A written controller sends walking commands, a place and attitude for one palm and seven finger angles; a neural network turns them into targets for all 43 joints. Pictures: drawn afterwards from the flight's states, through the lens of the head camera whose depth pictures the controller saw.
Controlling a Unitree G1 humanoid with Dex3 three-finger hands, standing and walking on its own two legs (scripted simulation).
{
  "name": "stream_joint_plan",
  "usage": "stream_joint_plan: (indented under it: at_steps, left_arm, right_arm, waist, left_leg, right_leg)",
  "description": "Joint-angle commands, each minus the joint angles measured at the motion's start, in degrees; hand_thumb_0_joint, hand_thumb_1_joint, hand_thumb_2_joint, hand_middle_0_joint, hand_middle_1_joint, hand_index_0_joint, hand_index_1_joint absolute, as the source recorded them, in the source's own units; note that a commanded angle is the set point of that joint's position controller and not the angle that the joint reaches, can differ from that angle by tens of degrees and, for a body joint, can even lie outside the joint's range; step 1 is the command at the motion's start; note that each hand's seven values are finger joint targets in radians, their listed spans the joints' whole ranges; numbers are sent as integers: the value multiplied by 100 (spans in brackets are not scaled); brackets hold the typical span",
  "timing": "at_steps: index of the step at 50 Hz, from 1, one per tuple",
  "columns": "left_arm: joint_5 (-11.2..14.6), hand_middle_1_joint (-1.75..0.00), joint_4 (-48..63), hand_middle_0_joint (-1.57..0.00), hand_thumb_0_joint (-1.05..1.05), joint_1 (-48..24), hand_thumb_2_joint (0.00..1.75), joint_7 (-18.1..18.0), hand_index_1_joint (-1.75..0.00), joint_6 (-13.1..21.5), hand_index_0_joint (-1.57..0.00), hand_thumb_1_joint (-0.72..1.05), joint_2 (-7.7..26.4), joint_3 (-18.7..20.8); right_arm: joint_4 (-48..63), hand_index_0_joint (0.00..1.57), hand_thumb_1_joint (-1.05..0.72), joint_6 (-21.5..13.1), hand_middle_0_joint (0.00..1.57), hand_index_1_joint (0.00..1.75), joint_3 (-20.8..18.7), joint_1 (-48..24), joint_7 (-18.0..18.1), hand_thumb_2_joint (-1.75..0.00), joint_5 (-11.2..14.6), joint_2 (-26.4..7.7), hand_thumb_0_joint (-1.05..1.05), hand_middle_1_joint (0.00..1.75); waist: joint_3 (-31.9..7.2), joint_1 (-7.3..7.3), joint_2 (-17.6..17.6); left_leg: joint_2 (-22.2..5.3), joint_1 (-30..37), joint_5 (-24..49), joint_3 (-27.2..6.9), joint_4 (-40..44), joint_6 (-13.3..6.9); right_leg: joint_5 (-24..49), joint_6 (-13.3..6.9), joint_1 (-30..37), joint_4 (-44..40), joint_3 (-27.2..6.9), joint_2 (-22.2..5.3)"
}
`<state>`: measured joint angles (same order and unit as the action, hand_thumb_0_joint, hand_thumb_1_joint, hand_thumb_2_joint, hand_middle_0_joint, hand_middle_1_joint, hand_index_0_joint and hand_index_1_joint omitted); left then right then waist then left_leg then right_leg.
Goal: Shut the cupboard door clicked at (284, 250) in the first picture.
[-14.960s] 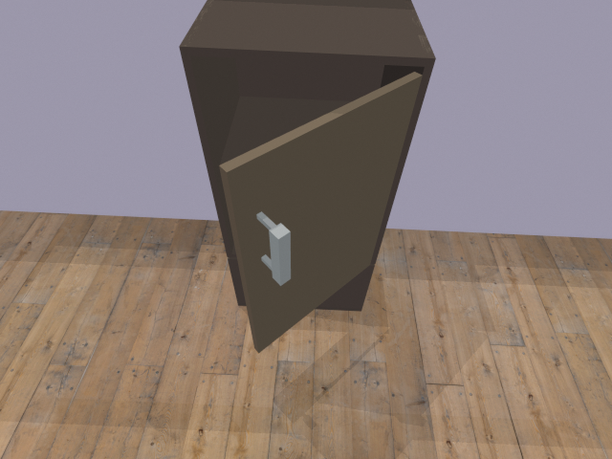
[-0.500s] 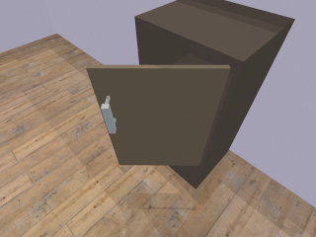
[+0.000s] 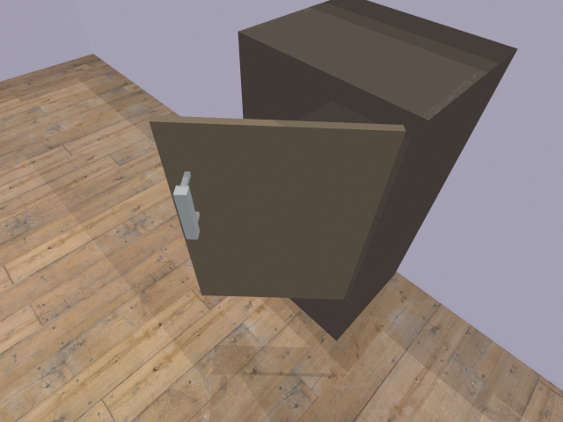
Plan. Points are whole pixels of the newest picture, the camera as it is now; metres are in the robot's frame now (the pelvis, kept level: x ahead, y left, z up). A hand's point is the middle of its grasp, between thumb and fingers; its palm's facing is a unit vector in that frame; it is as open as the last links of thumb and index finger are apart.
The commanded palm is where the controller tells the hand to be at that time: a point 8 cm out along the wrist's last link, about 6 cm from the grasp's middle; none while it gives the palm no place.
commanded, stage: look again from close up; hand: left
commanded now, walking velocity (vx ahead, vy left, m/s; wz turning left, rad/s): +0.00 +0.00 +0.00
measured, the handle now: (189, 205) +0.49 +0.21 -0.02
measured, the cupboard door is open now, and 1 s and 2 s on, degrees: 44 44 44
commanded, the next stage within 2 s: raise the hand and make a fist in 0.28 s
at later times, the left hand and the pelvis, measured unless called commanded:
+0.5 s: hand out of the picture +0.13 +0.20 -0.09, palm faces +0.22 -0.95 -0.21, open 7.2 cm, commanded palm +0.11 +0.23 -0.07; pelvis +0.01 +0.00 -0.01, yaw +2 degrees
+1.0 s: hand (167, 416) +0.14 +0.16 -0.05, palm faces +0.04 -1.00 -0.04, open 5.2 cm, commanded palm +0.12 +0.22 -0.05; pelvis -0.05 -0.03 -0.11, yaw +4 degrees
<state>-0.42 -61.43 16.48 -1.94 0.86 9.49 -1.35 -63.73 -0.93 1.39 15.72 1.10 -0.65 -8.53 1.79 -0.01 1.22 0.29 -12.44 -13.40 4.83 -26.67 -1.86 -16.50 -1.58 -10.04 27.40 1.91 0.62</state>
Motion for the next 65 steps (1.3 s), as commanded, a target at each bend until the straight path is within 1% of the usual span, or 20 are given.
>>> stream_joint_plan:
  at_steps: [1,18,19,20,21,22,23,24,26,27,29,32,34,36,40,44,47,52,59,65]
  left_arm:
    - [-15,-30,133,-20,0,352,90,-45,-30,67,-20,90,566,103]
    - [-25,-30,9,-20,0,365,90,-49,-30,68,-20,90,563,106]
    - [-116,-30,-169,-20,0,755,90,-261,-30,173,-20,90,579,134]
    - [738,-30,9486,-20,0,-4151,90,-345,-30,1701,-20,90,3634,2229]
    - [772,-32,7702,-22,0,-225,90,-442,-32,1256,-22,90,1022,200]
    - [1015,-34,6997,-24,0,1259,90,-483,-34,373,-24,90,-220,-165]
    - [948,-36,6607,-25,0,541,90,-496,-36,324,-25,90,-370,-414]
    - [919,-38,6452,-27,0,190,90,-418,-38,539,-27,90,-361,-303]
    - [965,-42,5242,-31,0,972,90,-105,-42,1225,-31,90,-199,205]
    - [1047,-44,4895,-33,0,1678,90,219,-44,1659,-33,90,-169,417]
    - [1320,-48,4889,-36,0,2267,90,1000,-48,2648,-36,90,-268,680]
    - [1523,-54,4847,-42,0,1967,90,2036,-54,3778,-42,90,556,1448]
    - [1620,-58,5655,-46,0,1601,90,2172,-58,3648,-46,90,777,1478]
    - [1758,-62,6397,-49,0,1081,90,2002,-62,3337,-49,90,898,1492]
    - [1706,-70,8263,-57,0,134,90,1524,-70,3493,-57,90,977,1236]
    - [1644,-78,8101,-64,0,-169,90,1664,-78,3526,-64,90,784,681]
    - [1710,-84,7325,-69,0,196,90,1934,-84,2992,-69,90,992,888]
    - [1880,-94,7305,-79,0,891,90,1851,-94,2164,-79,90,1225,1596]
    - [1805,-108,7403,-92,0,919,90,1508,-108,2620,-92,90,854,1334]
    - [1753,-120,7638,-102,0,820,90,1576,-120,2913,-102,90,854,1063]
  right_arm:
    - [160,20,-90,-86,20,30,-122,158,33,-90,19,-583,0,30]
    - [52,20,-90,-104,20,30,-145,19,67,-90,22,-630,0,30]
    - [435,20,-90,-131,20,30,-169,-329,29,-90,60,-776,0,30]
    - [2152,20,-90,-1224,20,30,-402,399,530,-90,204,-1995,0,30]
    - [2103,20,-90,-1706,20,30,-83,4,621,-90,420,-1259,0,30]
    - [2121,20,-90,-1877,20,30,-182,-237,475,-90,285,-1012,0,30]
    - [2050,20,-90,-1980,20,30,-227,-146,312,-90,350,-1048,0,30]
    - [2269,20,-90,-2016,20,30,-408,-127,199,-90,268,-1205,0,30]
    - [2631,20,-90,-2007,20,30,-521,-339,77,-90,135,-1292,0,30]
    - [2846,20,-90,-2018,20,30,-580,-441,-12,-90,154,-1271,0,30]
    - [3107,20,-90,-1938,20,30,-674,-558,-144,-90,52,-1210,0,30]
    - [3508,20,-90,-1763,20,30,-775,-799,-245,-90,96,-1190,0,30]
    - [4047,20,-90,-1618,20,30,-739,-1048,-225,-90,146,-1231,0,30]
    - [4391,20,-90,-1520,20,30,-689,-1122,-144,-90,208,-1210,0,30]
    - [4464,20,-90,-1512,20,30,-600,-791,37,-90,216,-1127,0,30]
    - [4199,20,-90,-1612,20,30,-475,-612,212,-90,206,-1183,0,30]
    - [4123,20,-90,-1585,20,30,-430,-604,304,-90,266,-1212,0,30]
    - [4271,20,-90,-1396,20,30,-447,-689,315,-90,326,-1053,0,30]
    - [4206,20,-90,-1333,20,30,-461,-581,259,-90,219,-1016,0,30]
    - [4260,20,-90,-1374,20,30,-481,-465,242,-90,217,-1175,0,30]
  waist:
    - [246,-21,-136]
    - [99,-33,-143]
    - [206,-138,-318]
    - [-2426,911,-855]
    - [-3164,239,-2579]
    - [-2370,74,-2040]
    - [-969,347,-826]
    - [-20,446,-338]
    - [324,328,1153]
    - [-64,40,1045]
    - [-1107,-299,1612]
    - [-1372,-477,657]
    - [-1770,-579,-285]
    - [-1907,-503,-579]
    - [-2220,-22,-538]
    - [-1761,400,-335]
    - [-1662,247,-243]
    - [-2362,-225,-65]
    - [-2024,-95,153]
    - [-2202,-78,-353]
  left_leg:
    - [-593,74,481,-654,548,-40]
    - [-642,379,1008,-638,583,-57]
    - [-725,105,1670,-506,-507,98]
    - [-397,2231,2929,-668,-362,-41]
    - [-502,2847,3657,-818,-193,61]
    - [-560,1859,3998,-909,153,326]
    - [-531,705,3029,-975,24,305]
    - [-409,-57,1699,-1039,-228,269]
    - [-149,-1411,-46,-970,-971,181]
    - [-34,-1638,226,-837,-1357,191]
    - [56,-2191,731,-644,-2175,284]
    - [156,-3282,22,-498,-3004,338]
    - [210,-3411,-346,-331,-3150,223]
    - [181,-3620,-1032,-341,-3210,160]
    - [-6,-3492,-1054,-565,-3656,1]
    - [-90,-3783,-1269,-692,-3940,-44]
    - [-77,-4105,-1356,-698,-3958,-36]
    - [-47,-3866,-715,-707,-3641,4]
    - [-75,-3667,-486,-751,-3341,47]
    - [-76,-3155,-515,-800,-3082,17]
  right_leg:
    - [674,-103,-250,-644,-672,-647]
    - [1227,-54,-59,-651,-630,-671]
    - [2817,60,-254,-656,-835,-935]
    - [3092,93,-243,665,-15,-226]
    - [978,42,-856,1210,189,81]
    - [105,55,-985,1372,349,59]
    - [-93,119,-1589,1186,278,-49]
    - [-39,84,-1864,804,339,-58]
    - [-249,48,-2466,651,400,-114]
    - [57,-8,-2459,972,325,-123]
    - [1068,19,-2572,2068,284,-71]
    - [483,-53,-3084,2802,-242,-194]
    - [-384,-114,-3187,2902,-442,-171]
    - [-1587,-88,-3396,2665,-672,-182]
    - [-1841,33,-3636,2394,-970,-134]
    - [-1979,75,-4120,2389,-896,-66]
    - [-2247,121,-3915,2233,-1025,-105]
    - [-1068,240,-2843,2303,-982,-237]
    - [-386,186,-3110,2602,-497,-131]
    - [-687,-1,-3453,2773,-131,24]
